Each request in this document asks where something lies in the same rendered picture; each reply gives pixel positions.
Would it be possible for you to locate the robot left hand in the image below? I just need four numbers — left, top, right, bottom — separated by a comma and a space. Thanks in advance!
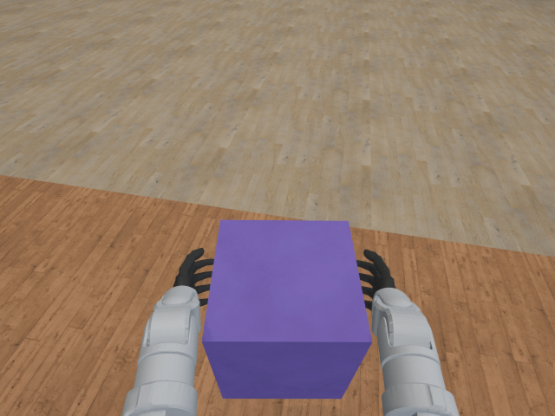
173, 248, 214, 307

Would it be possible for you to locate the left robot forearm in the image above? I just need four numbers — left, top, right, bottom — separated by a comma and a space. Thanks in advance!
121, 286, 201, 416

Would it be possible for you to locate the robot right hand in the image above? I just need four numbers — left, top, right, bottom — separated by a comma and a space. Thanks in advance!
356, 250, 396, 310

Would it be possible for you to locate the right robot forearm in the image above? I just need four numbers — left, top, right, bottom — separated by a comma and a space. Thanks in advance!
371, 288, 460, 416

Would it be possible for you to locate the carton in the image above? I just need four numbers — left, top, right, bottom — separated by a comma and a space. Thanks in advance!
202, 220, 372, 399

